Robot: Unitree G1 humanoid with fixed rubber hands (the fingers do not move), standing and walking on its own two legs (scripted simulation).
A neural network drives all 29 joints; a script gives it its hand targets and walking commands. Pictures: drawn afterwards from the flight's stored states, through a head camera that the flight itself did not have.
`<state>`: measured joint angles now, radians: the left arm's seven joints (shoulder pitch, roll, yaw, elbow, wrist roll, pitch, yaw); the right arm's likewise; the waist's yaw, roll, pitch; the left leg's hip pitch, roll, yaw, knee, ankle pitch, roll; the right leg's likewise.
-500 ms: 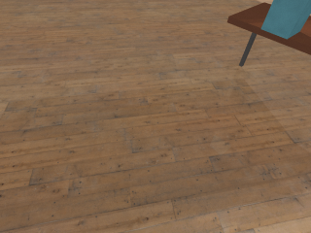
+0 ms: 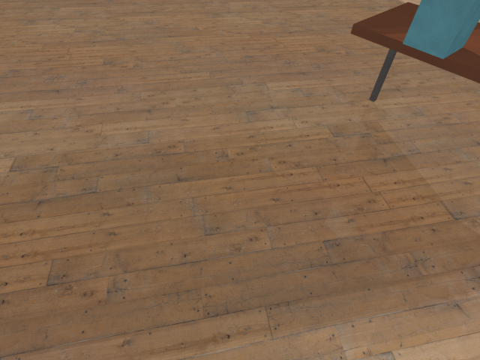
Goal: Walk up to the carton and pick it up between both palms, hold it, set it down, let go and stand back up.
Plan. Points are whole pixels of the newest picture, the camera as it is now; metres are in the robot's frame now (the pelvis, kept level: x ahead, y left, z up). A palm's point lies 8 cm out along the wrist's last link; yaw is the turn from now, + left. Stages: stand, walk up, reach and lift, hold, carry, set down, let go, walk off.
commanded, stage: stand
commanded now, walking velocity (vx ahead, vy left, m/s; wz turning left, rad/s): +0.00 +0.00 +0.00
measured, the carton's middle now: (447, 17) +1.47 -0.95 +0.01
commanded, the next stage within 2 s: walk up in 1.68 s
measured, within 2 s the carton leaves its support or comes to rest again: neither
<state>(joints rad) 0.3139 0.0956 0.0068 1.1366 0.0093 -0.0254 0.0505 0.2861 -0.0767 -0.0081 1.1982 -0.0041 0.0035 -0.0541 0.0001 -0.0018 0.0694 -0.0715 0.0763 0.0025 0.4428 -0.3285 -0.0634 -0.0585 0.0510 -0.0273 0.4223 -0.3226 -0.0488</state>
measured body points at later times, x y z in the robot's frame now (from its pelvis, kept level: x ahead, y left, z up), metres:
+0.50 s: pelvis +0.00 +0.00 +0.00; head +0.01 +0.00 +0.45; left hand -0.04 +0.19 -0.16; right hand -0.04 -0.19 -0.16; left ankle -0.06 +0.16 -0.74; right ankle -0.06 -0.09 -0.74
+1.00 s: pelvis +0.01 -0.01 +0.00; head +0.02 +0.00 +0.45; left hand -0.02 +0.19 -0.16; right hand -0.02 -0.21 -0.17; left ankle -0.06 +0.16 -0.74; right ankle -0.06 -0.09 -0.74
